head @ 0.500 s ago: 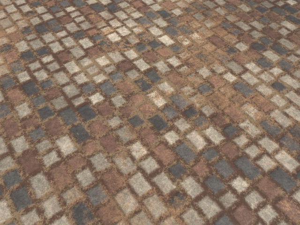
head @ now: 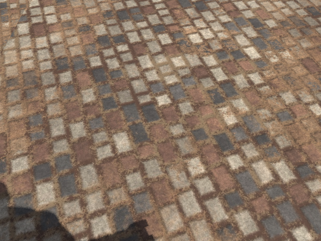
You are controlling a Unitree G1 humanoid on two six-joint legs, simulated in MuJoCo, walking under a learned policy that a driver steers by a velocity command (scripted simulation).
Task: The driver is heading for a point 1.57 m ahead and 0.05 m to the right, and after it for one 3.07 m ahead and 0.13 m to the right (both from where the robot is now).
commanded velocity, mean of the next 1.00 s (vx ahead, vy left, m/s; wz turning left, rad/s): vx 0.00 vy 0.00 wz -0.02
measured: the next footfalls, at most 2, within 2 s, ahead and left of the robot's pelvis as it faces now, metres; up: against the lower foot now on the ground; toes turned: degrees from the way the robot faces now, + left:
right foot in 0.08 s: +0.05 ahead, -0.14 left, +0.00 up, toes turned +7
left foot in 0.44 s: +0.01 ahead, +0.13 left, +0.00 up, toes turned +8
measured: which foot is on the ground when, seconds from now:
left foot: down 0.00-0.08, up 0.10-0.42, down 0.44-0.84, up 0.86-1.00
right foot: up 0.00-0.06, down 0.08-0.56, up 0.58-0.82, down 0.84-1.00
